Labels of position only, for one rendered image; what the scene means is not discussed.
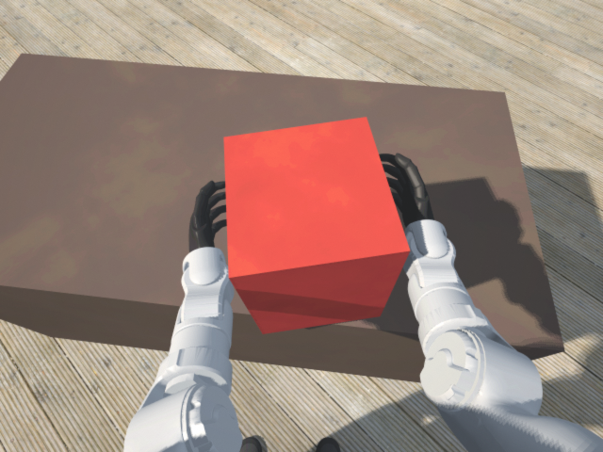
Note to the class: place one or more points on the carton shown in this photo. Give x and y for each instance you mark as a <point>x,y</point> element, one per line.
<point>313,232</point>

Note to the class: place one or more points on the left robot forearm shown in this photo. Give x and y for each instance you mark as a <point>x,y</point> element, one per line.
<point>202,334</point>

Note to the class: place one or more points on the robot right upper arm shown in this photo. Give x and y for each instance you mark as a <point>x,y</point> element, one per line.
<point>490,395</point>

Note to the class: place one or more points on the left robot hand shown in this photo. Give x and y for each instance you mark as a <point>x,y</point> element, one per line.
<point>201,229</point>

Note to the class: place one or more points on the right robot hand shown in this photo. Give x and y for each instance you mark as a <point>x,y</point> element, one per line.
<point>412,198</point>

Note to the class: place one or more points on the pedestal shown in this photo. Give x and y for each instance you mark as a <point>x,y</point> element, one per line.
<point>101,162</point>

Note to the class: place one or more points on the robot left upper arm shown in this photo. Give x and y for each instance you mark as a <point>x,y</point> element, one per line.
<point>200,418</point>

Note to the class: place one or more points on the right robot forearm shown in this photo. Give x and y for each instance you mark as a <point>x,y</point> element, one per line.
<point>438,296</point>

